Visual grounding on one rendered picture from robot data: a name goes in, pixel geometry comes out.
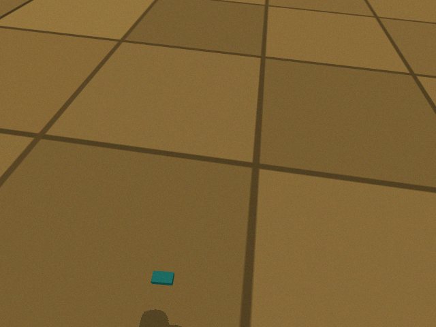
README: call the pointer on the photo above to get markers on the small box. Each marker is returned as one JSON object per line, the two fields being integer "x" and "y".
{"x": 162, "y": 278}

